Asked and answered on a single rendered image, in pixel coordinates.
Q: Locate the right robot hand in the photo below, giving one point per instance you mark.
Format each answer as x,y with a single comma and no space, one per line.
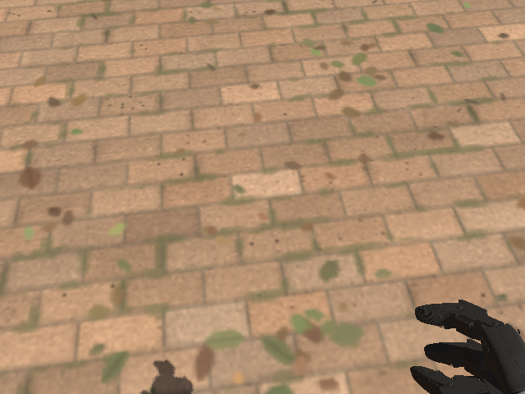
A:
499,361

